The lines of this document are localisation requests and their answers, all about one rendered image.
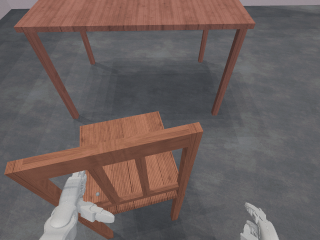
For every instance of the right robot hand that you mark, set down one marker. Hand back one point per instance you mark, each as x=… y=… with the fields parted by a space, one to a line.
x=264 y=230

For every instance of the left robot forearm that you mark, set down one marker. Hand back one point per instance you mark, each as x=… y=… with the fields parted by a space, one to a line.
x=62 y=225

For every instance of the table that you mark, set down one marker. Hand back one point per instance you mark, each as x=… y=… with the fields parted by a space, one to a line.
x=134 y=15

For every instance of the left robot hand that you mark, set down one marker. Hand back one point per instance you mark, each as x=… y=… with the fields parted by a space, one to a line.
x=75 y=188

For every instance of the chair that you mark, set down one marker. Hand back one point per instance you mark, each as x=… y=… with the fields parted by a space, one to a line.
x=129 y=161

